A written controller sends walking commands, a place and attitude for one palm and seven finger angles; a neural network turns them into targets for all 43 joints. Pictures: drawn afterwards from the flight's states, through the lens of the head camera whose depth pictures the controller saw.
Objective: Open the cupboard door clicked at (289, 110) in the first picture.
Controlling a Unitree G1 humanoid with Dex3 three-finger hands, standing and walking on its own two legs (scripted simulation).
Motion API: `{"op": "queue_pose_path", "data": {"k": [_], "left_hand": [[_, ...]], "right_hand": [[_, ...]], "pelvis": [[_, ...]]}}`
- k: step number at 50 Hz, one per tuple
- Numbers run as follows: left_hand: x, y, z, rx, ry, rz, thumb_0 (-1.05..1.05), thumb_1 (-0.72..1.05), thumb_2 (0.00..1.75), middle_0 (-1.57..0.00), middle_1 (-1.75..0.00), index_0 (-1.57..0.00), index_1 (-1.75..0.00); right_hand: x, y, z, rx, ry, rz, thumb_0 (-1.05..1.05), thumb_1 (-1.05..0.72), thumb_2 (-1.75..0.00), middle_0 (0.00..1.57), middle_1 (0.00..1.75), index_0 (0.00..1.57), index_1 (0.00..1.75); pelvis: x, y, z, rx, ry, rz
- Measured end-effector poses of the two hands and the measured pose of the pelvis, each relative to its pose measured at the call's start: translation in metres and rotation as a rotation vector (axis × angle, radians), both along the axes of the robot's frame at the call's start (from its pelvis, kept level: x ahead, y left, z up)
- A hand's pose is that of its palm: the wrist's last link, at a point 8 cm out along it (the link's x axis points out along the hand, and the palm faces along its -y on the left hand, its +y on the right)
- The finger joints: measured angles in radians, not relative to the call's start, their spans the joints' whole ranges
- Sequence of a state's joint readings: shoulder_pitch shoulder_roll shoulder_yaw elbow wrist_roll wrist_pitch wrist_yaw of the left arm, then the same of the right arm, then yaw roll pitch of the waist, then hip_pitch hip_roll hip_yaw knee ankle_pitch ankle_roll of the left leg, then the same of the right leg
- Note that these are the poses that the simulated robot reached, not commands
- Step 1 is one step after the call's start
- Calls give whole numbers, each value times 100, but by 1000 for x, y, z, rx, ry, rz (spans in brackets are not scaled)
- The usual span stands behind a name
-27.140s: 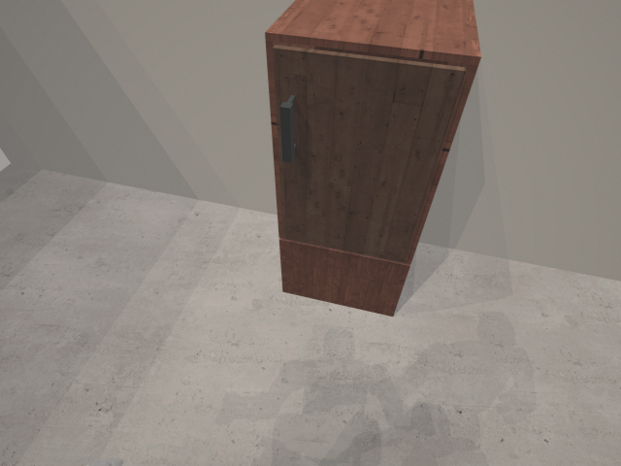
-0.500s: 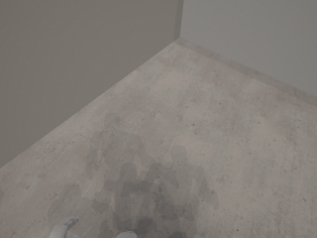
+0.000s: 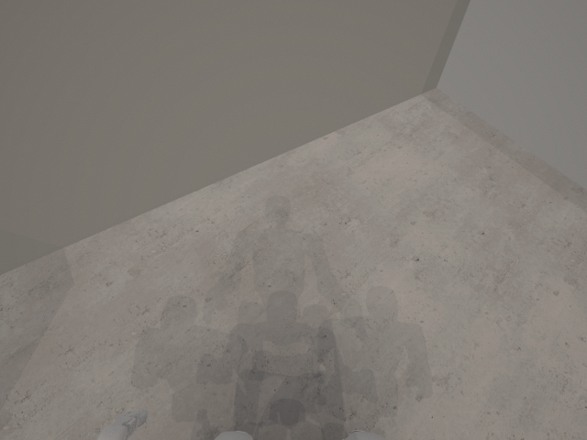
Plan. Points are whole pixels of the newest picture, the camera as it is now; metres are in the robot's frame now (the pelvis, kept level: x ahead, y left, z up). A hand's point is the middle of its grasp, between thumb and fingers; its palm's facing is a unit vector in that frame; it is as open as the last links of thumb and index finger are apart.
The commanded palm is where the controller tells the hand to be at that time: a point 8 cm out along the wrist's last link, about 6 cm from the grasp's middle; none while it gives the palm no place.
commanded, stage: turn to face it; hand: left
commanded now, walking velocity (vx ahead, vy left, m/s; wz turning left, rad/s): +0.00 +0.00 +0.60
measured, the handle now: out of the picture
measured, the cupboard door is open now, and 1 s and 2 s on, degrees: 48 48 48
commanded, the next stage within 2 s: none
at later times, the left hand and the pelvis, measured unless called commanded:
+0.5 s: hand out of the picture +0.01 +0.22 -0.17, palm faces +0.34 -0.91 -0.22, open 7.4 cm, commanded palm none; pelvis +0.00 -0.01 +0.00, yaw +19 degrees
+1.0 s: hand out of the picture -0.06 +0.19 -0.18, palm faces +0.59 -0.77 -0.22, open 7.4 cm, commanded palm none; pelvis +0.00 -0.02 -0.01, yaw +36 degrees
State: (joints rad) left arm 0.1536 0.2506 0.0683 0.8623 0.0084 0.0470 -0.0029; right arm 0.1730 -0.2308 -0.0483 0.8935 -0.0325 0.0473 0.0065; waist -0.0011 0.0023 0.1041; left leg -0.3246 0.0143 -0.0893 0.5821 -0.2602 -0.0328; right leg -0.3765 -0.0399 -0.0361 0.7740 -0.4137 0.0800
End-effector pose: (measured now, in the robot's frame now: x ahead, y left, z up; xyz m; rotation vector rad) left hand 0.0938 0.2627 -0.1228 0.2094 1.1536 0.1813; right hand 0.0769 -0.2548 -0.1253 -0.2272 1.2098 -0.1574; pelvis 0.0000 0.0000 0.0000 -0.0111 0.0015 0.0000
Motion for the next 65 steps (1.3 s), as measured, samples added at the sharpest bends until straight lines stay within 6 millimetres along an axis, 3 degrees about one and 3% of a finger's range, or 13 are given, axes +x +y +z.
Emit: {"op": "queue_pose_path", "data": {"k": [4, 9, 14, 20, 29, 33, 37, 42, 48, 52, 57, 62, 65], "left_hand": [[-12, -8, 4, 43, -35, 33, 0, 91, 90, -20, -30, -20, -30], [-40, -20, 8, 21, 3, 98, 0, 91, 90, -20, -30, -20, -30], [-69, -24, -4, -37, 35, 166, 0, 90, 90, -20, -30, -20, -30], [-103, -8, -29, -69, 91, 274, 0, 90, 90, -20, -30, -20, -30], [-101, -2, -3, -23, 11, 374, 1, 91, 90, -20, -30, -20, -30], [-101, -9, 1, 31, -41, 400, 0, 91, 90, -20, -30, -20, -30], [-117, -23, 5, 34, -22, 447, 0, 91, 90, -20, -30, -20, -30], [-144, -38, -4, -21, 16, 509, 0, 91, 90, -20, -30, -20, -30], [-184, -37, -32, -75, 69, 610, 0, 90, 90, -20, -30, -20, -30], [-193, -34, -23, -65, 74, 673, 1, 91, 90, -20, -30, -20, -30], [-189, -34, -4, -24, 14, 723, 1, 91, 90, -20, -30, -20, -30], [-190, -45, 2, 47, -33, 768, 0, 91, 90, -20, -30, -20, -30], [-199, -60, 6, 39, -14, 812, 0, 91, 90, -20, -30, -20, -30]], "right_hand": [[11, -16, -13, 20, 11, 23, 1, -90, -90, 20, 30, 20, 30], [31, -18, 1, 22, 13, 75, 1, -91, -90, 20, 30, 20, 30], [59, 0, 12, 10, -19, 163, 1, -91, -90, 19, 30, 20, 29], [83, 26, 13, -27, -72, 280, 0, -91, -90, 19, 30, 20, 30], [80, 26, 12, -23, 19, 366, 0, -90, -90, 20, 30, 20, 30], [92, 15, -3, -2, 33, 386, 0, -90, -90, 20, 30, 21, 30], [111, 13, -5, -5, 40, 425, 1, -91, -90, 20, 30, 20, 30], [135, 36, 9, -7, 10, 501, 1, -91, -90, 19, 30, 20, 29], [160, 75, 9, -26, -81, 626, 0, -91, -90, 19, 30, 20, 30], [158, 85, 14, -33, -63, 680, 0, -91, -90, 20, 30, 20, 30], [157, 85, 10, -21, -4, 729, 0, -90, -90, 20, 30, 20, 30], [174, 81, -7, 5, 28, 762, 0, -90, -90, 20, 30, 20, 30], [186, 87, -6, 3, 36, 795, 1, -90, -90, 20, 30, 20, 30]], "pelvis": [[-2, -15, -7, 24, -3, 53], [-1, -20, 4, 39, -9, 121], [-1, -15, 6, 45, 2, 181], [-4, -4, -7, 12, 8, 259], [-1, -19, 7, -22, 8, 372], [6, -34, -3, 7, 24, 418], [5, -36, -1, 9, 3, 481], [6, -32, 5, 35, 6, 542], [1, -19, -11, 12, 9, 612], [2, -22, -3, -5, 8, 661], [7, -31, 5, -20, 7, 725], [20, -45, -5, 4, 24, 789], [20, -45, -1, 6, 7, 841]]}}
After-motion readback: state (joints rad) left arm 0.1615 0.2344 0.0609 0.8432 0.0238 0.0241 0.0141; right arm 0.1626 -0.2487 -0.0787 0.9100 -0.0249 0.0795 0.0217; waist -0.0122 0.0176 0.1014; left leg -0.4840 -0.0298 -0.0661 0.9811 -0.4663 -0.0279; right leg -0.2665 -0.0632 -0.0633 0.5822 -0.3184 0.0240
